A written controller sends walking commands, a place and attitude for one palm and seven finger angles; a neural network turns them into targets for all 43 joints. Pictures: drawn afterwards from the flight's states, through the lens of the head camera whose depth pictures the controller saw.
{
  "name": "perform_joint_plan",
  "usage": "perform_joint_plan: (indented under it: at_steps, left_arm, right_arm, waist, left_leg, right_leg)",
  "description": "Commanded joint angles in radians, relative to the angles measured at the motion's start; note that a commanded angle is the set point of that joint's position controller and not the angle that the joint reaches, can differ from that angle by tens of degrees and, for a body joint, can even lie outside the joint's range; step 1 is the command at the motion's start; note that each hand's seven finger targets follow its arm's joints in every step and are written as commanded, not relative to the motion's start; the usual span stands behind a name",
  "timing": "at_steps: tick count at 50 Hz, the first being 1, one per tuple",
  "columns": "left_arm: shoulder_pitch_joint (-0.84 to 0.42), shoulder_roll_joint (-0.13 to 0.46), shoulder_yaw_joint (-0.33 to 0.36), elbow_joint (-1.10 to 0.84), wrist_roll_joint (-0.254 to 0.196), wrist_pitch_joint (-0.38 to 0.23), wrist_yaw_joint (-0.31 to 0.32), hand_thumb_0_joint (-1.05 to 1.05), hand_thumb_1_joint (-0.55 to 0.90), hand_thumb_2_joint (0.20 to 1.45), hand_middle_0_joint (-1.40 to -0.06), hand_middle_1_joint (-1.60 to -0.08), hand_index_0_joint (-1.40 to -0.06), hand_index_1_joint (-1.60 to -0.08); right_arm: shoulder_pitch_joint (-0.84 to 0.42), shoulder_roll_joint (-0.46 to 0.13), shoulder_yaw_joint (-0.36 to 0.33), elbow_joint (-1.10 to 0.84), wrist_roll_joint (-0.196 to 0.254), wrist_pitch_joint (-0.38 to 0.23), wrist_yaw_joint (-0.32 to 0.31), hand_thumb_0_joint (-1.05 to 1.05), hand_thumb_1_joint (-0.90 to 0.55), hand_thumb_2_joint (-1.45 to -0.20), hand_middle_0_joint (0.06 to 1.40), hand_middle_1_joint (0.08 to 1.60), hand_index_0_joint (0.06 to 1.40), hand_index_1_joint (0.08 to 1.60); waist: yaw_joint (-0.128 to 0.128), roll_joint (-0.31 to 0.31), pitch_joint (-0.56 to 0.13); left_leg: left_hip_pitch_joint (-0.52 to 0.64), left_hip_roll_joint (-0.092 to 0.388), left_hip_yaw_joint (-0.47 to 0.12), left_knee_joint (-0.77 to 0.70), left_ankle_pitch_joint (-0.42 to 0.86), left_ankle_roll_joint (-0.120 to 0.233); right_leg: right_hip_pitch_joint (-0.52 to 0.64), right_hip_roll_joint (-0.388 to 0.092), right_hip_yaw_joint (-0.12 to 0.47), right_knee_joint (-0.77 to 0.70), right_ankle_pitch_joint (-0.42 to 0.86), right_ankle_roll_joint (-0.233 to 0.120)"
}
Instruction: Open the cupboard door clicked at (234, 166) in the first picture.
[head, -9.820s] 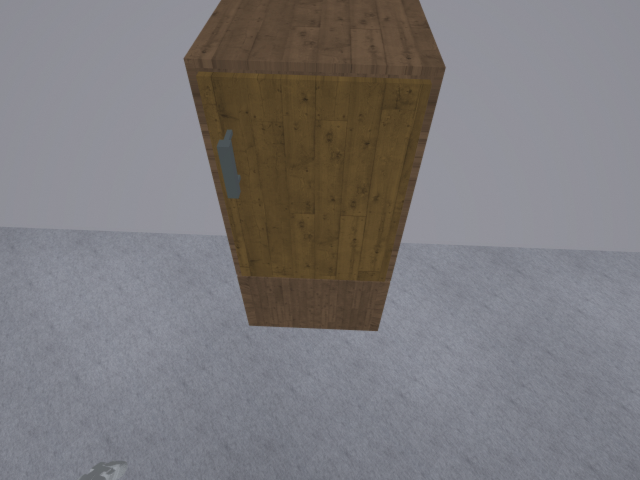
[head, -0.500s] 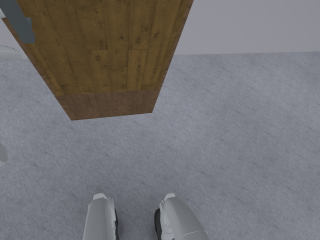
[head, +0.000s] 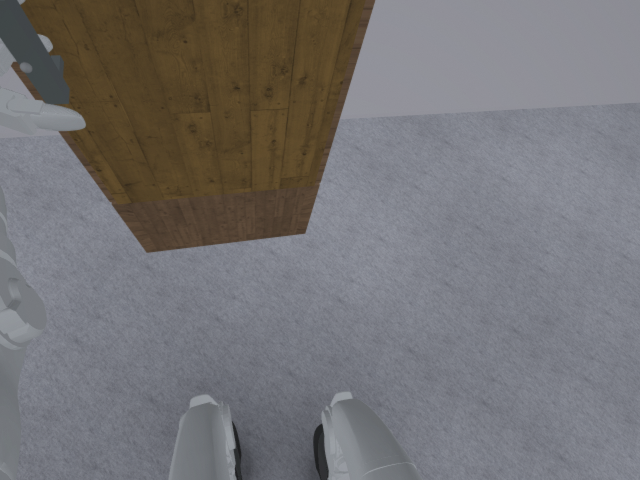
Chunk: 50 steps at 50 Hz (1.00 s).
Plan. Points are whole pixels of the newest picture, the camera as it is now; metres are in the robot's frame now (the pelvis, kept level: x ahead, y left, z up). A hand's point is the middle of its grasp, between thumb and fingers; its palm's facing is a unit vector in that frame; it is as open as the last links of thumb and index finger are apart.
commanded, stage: slide the fingers in behind the handle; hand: left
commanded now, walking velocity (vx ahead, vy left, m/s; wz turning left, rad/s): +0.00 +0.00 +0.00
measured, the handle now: (31, 37) +0.60 +0.25 +0.09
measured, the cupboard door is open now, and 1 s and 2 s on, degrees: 0 0 4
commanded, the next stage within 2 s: close the thumb around the handle in 0.82 s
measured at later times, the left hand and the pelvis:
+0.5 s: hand (50, 70) +0.55 +0.23 +0.10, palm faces +0.09 -1.00 +0.00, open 14.0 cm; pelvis +0.00 +0.00 +0.00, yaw +1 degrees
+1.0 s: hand (54, 67) +0.56 +0.23 +0.09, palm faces +0.08 -1.00 -0.01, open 13.8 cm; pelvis +0.01 +0.00 +0.00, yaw +1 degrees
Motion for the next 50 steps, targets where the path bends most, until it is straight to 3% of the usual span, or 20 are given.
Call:
perform_joint_plan:
  at_steps: [1,4,6,9,10,12,15,17,20,22,26,29,31,33,34,38,40,44,46,50]
  left_arm:
    - [-0.427,0.280,0.018,-0.215,-0.014,-0.070,0.006,0.000,-0.500,0.300,-0.300,-1.200,-0.300,-1.200]
    - [-0.448,0.249,0.005,-0.267,-0.023,-0.075,0.005,0.000,-0.500,0.300,-0.300,-1.200,-0.300,-1.200]
    - [-0.443,0.214,-0.012,-0.265,-0.029,-0.073,0.005,0.000,-0.500,0.300,-0.300,-1.200,-0.300,-1.200]
    - [-0.423,0.214,0.004,-0.276,-0.036,-0.074,0.013,0.000,-0.500,0.300,-0.300,-1.200,-0.300,-1.200]
    - [-0.427,0.183,-0.020,-0.258,-0.035,-0.068,0.016,0.000,-0.500,0.300,-0.300,-1.200,-0.300,-1.200]
    - [-0.442,0.191,-0.017,-0.249,-0.030,-0.064,0.028,0.000,-0.500,0.300,-0.300,-1.200,-0.300,-1.200]
    - [-0.449,0.177,-0.022,-0.268,-0.023,-0.076,0.048,0.000,-0.500,0.300,-0.300,-1.200,-0.300,-1.200]
    - [-0.458,0.128,-0.053,-0.261,-0.022,-0.081,0.058,0.000,-0.500,0.300,-0.300,-1.200,-0.300,-1.200]
    - [-0.430,0.140,-0.028,-0.273,-0.020,-0.095,0.072,0.000,-0.500,0.300,-0.300,-1.200,-0.300,-1.200]
    - [-0.430,0.085,-0.069,-0.241,-0.016,-0.087,0.081,0.000,-0.500,0.300,-0.300,-1.200,-0.300,-1.200]
    - [-0.470,0.138,-0.046,-0.224,-0.008,-0.090,0.087,0.000,-0.500,0.300,-0.300,-1.200,-0.300,-1.200]
    - [-0.444,0.140,-0.034,-0.244,-0.012,-0.100,0.076,0.000,-0.500,0.300,-0.300,-1.200,-0.300,-1.200]
    - [-0.453,0.118,-0.057,-0.213,-0.015,-0.092,0.070,0.000,-0.500,0.300,-0.300,-1.200,-0.300,-1.200]
    - [-0.460,0.166,-0.031,-0.203,-0.011,-0.087,0.071,0.000,-0.500,0.300,-0.300,-1.200,-0.300,-1.200]
    - [-0.478,0.157,-0.038,-0.219,-0.014,-0.092,0.070,0.000,-0.500,0.300,-0.300,-1.200,-0.300,-1.200]
    - [-0.465,0.134,-0.051,-0.235,-0.011,-0.093,0.069,0.000,-0.500,0.300,-0.300,-1.200,-0.300,-1.200]
    - [-0.471,0.165,-0.021,-0.240,-0.015,-0.095,0.074,0.000,-0.500,0.300,-0.300,-1.200,-0.300,-1.200]
    - [-0.461,0.159,-0.031,-0.223,-0.011,-0.082,0.075,0.000,-0.500,0.300,-0.300,-1.200,-0.300,-1.200]
    - [-0.480,0.182,-0.020,-0.239,-0.008,-0.081,0.076,0.000,-0.500,0.300,-0.300,-1.200,-0.300,-1.200]
    - [-0.452,0.142,-0.042,-0.220,-0.006,-0.079,0.074,0.000,-0.276,0.396,-0.316,-1.224,-0.316,-1.224]
  right_arm:
    - [0.205,-0.206,-0.079,-0.019,0.002,-0.006,-0.013,0.000,-0.900,-0.900,0.200,0.300,0.200,0.300]
    - [0.210,-0.203,-0.084,-0.017,0.000,-0.008,-0.012,0.000,-0.900,-0.900,0.200,0.300,0.200,0.300]
    - [0.208,-0.201,-0.088,-0.009,0.000,-0.008,-0.011,0.000,-0.900,-0.900,0.200,0.300,0.200,0.300]
    - [0.213,-0.203,-0.091,-0.005,-0.002,-0.009,-0.009,0.000,-0.900,-0.900,0.200,0.300,0.200,0.300]
    - [0.209,-0.199,-0.090,-0.002,-0.001,-0.009,-0.007,0.000,-0.900,-0.900,0.200,0.300,0.200,0.300]
    - [0.211,-0.200,-0.089,0.000,-0.001,-0.009,-0.008,0.000,-0.900,-0.900,0.200,0.300,0.200,0.300]
    - [0.209,-0.196,-0.090,0.001,-0.007,-0.013,-0.005,0.000,-0.900,-0.900,0.200,0.300,0.200,0.300]
    - [0.208,-0.193,-0.092,0.004,-0.009,-0.014,-0.001,0.000,-0.900,-0.900,0.200,0.300,0.200,0.300]
    - [0.210,-0.196,-0.097,0.001,-0.013,-0.013,0.003,0.000,-0.900,-0.900,0.200,0.300,0.200,0.300]
    - [0.205,-0.190,-0.095,-0.001,-0.012,-0.012,0.009,0.000,-0.900,-0.900,0.200,0.300,0.200,0.300]
    - [0.206,-0.199,-0.091,0.003,-0.013,-0.011,0.004,0.000,-0.900,-0.900,0.200,0.300,0.200,0.300]
    - [0.213,-0.196,-0.093,-0.001,-0.015,-0.012,0.004,0.000,-0.900,-0.900,0.200,0.300,0.200,0.300]
    - [0.206,-0.194,-0.091,0.002,-0.010,-0.010,0.004,0.000,-0.900,-0.900,0.200,0.300,0.200,0.300]
    - [0.207,-0.198,-0.088,-0.002,-0.008,-0.010,-0.001,0.000,-0.900,-0.900,0.200,0.300,0.200,0.300]
    - [0.209,-0.197,-0.086,0.000,-0.011,-0.013,-0.001,0.000,-0.900,-0.900,0.200,0.300,0.200,0.300]
    - [0.211,-0.193,-0.091,0.002,-0.012,-0.013,0.001,0.000,-0.900,-0.900,0.200,0.300,0.200,0.300]
    - [0.215,-0.198,-0.093,0.003,-0.013,-0.012,0.000,0.000,-0.900,-0.900,0.200,0.300,0.200,0.300]
    - [0.220,-0.198,-0.088,0.006,-0.012,-0.010,0.000,0.000,-0.900,-0.900,0.200,0.300,0.200,0.300]
    - [0.220,-0.199,-0.089,0.007,-0.012,-0.008,0.000,0.000,-0.900,-0.900,0.200,0.300,0.200,0.300]
    - [0.219,-0.194,-0.091,0.006,-0.011,-0.007,0.002,0.000,-0.900,-0.900,0.200,0.300,0.200,0.300]
  waist:
    - [0.001,0.207,-0.522]
    - [0.003,0.229,-0.571]
    - [-0.003,0.233,-0.560]
    - [0.012,0.232,-0.573]
    - [0.001,0.217,-0.551]
    - [-0.002,0.195,-0.526]
    - [0.002,0.230,-0.547]
    - [-0.010,0.214,-0.516]
    - [0.008,0.219,-0.556]
    - [-0.008,0.195,-0.506]
    - [-0.019,0.179,-0.502]
    - [-0.001,0.188,-0.548]
    - [-0.018,0.175,-0.506]
    - [-0.011,0.166,-0.503]
    - [-0.013,0.198,-0.515]
    - [-0.008,0.216,-0.549]
    - [-0.007,0.209,-0.557]
    - [-0.014,0.191,-0.533]
    - [-0.009,0.209,-0.547]
    - [-0.012,0.199,-0.538]
  left_leg:
    - [0.585,-0.052,-0.051,-0.081,0.331,0.030]
    - [0.625,-0.056,-0.055,-0.081,0.360,0.031]
    - [0.651,-0.052,-0.060,-0.085,0.367,0.027]
    - [0.661,-0.055,-0.063,-0.089,0.375,0.026]
    - [0.653,-0.054,-0.061,-0.092,0.361,0.026]
    - [0.624,-0.055,-0.060,-0.095,0.332,0.028]
    - [0.653,-0.057,-0.061,-0.094,0.356,0.025]
    - [0.653,-0.057,-0.065,-0.098,0.342,0.024]
    - [0.680,-0.057,-0.068,-0.100,0.378,0.020]
    - [0.657,-0.059,-0.067,-0.105,0.342,0.022]
    - [0.618,-0.060,-0.062,-0.097,0.314,0.027]
    - [0.640,-0.063,-0.062,-0.096,0.351,0.027]
    - [0.618,-0.060,-0.061,-0.093,0.328,0.027]
    - [0.578,-0.063,-0.054,-0.092,0.297,0.030]
    - [0.600,-0.063,-0.057,-0.092,0.314,0.030]
    - [0.637,-0.060,-0.063,-0.086,0.353,0.025]
    - [0.640,-0.059,-0.063,-0.083,0.362,0.027]
    - [0.619,-0.060,-0.061,-0.084,0.357,0.030]
    - [0.625,-0.058,-0.061,-0.083,0.368,0.027]
    - [0.630,-0.059,-0.062,-0.082,0.374,0.027]
  right_leg:
    - [0.065,0.038,0.022,-0.152,0.289,-0.018]
    - [0.073,0.038,0.021,-0.146,0.310,-0.022]
    - [0.050,0.037,0.015,-0.154,0.306,-0.020]
    - [0.058,0.039,0.016,-0.152,0.309,-0.024]
    - [0.050,0.038,0.012,-0.158,0.299,-0.021]
    - [0.061,0.038,0.013,-0.162,0.285,-0.020]
    - [0.051,0.036,0.013,-0.157,0.294,-0.024]
    - [0.031,0.037,0.012,-0.163,0.279,-0.023]
    - [0.046,0.035,0.009,-0.153,0.299,-0.027]
    - [0.026,0.037,0.006,-0.162,0.276,-0.024]
    - [0.037,0.033,0.014,-0.163,0.269,-0.021]
    - [0.064,0.036,0.015,-0.154,0.296,-0.026]
    - [0.039,0.035,0.013,-0.160,0.280,-0.021]
    - [0.062,0.035,0.019,-0.160,0.265,-0.020]
    - [0.053,0.034,0.019,-0.156,0.274,-0.022]
    - [0.042,0.035,0.014,-0.149,0.292,-0.024]
    - [0.046,0.034,0.015,-0.148,0.299,-0.022]
    - [0.050,0.036,0.015,-0.151,0.302,-0.022]
    - [0.057,0.035,0.014,-0.148,0.311,-0.021]
    - [0.047,0.037,0.013,-0.151,0.315,-0.020]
